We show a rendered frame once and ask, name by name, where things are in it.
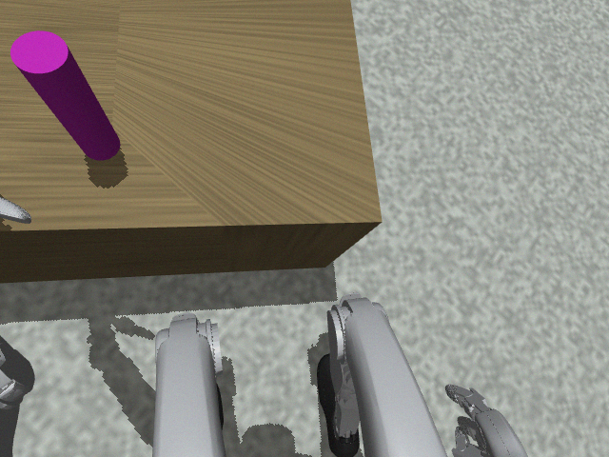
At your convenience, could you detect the right robot foot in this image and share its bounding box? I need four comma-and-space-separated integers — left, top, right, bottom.
317, 353, 360, 457

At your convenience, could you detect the left robot hand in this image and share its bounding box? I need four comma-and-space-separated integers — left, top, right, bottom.
0, 197, 31, 224

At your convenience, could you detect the can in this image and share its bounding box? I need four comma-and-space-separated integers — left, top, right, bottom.
10, 30, 120, 161

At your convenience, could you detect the left robot arm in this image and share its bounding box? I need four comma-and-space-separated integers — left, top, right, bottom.
0, 336, 35, 457

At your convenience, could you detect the right robot hand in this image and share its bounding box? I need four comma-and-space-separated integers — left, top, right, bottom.
445, 385, 528, 457

